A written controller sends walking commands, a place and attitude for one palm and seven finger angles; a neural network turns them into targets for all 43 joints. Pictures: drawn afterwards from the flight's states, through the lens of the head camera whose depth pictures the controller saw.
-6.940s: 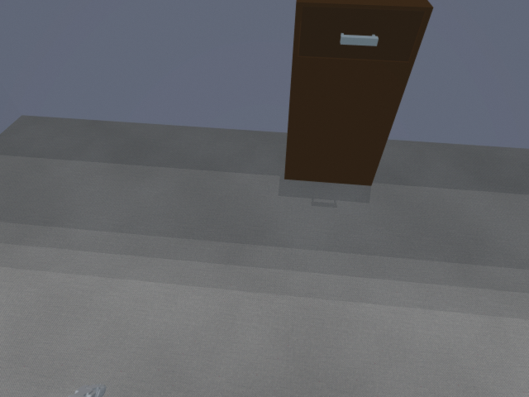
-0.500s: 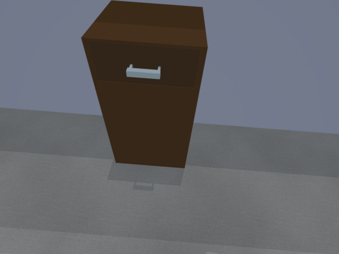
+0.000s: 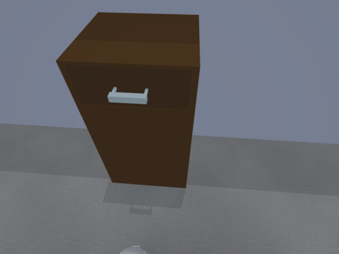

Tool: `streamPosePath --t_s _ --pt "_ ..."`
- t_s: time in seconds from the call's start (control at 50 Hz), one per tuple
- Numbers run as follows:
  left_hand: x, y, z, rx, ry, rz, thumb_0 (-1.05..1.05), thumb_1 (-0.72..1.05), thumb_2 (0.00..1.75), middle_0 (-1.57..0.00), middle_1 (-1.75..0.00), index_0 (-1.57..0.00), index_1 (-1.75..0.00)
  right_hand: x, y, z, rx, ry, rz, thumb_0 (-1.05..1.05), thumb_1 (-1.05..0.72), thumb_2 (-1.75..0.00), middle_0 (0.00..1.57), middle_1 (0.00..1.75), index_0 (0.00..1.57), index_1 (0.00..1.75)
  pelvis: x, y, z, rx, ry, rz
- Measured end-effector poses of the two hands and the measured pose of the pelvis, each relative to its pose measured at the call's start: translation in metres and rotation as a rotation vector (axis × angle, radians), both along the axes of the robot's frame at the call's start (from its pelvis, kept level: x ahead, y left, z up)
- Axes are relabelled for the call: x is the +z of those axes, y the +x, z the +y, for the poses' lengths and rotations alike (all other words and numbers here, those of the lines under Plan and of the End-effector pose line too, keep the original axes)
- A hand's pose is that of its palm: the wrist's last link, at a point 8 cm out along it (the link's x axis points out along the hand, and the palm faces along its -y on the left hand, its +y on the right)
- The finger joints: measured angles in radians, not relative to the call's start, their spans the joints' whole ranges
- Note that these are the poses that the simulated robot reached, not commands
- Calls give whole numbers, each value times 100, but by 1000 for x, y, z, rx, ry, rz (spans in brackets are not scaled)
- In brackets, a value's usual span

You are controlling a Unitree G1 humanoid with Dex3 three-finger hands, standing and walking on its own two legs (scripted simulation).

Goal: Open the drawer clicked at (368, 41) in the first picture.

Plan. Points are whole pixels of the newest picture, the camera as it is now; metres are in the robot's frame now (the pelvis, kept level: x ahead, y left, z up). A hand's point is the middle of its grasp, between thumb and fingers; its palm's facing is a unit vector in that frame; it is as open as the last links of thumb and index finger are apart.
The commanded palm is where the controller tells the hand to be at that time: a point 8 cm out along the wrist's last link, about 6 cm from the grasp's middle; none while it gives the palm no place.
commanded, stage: come to a stop and stand still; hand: left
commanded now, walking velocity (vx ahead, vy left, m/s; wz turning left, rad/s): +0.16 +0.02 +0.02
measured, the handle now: (129, 94) +0.62 +0.18 +0.01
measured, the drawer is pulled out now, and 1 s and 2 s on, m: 0.00 0.00 0.00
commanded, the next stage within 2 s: look again from close up in 1.60 s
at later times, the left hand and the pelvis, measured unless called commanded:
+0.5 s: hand out of the picture +0.12 +0.21 -0.18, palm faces +0.03 -0.97 -0.25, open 7.4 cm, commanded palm none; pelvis +0.07 +0.01 -0.01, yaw -2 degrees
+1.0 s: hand out of the picture +0.08 +0.19 -0.17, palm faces +0.05 -0.97 -0.25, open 7.3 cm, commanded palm none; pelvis +0.05 -0.01 +0.00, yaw -1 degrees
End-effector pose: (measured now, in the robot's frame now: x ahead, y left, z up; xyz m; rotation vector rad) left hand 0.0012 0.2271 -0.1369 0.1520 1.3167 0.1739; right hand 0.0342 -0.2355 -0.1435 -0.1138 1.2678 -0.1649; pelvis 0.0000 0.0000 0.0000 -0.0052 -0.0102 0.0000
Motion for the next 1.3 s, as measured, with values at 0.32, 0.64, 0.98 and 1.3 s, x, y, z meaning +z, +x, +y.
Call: streamPosePath --t_s 0.32,0.64,0.98,1.3 --pt "-22 47 24 43 -48 159 0 91 90 -20 -30 -20 -30 5 141 56 52 -27 -108 -1 -93 -90 20 29 20 30 -8 79 35 -29 5 -22" --pt "7 120 -9 -63 92 -98 0 91 90 -19 -30 -19 -30 -24 75 -33 -37 10 -1 0 -92 -90 20 29 19 30 -15 61 -25 -34 36 -25" --pt "7 76 0 9 51 -6 0 91 89 -20 -30 -20 -30 -4 27 -26 8 -29 142 1 -91 -90 20 29 19 30 0 52 -13 -13 41 24" --pt "-15 54 14 -2 -30 104 0 91 90 -19 -30 -20 -30 -1 49 25 4 -38 59 1 -94 -90 20 30 20 30 -3 62 20 -31 7 -3"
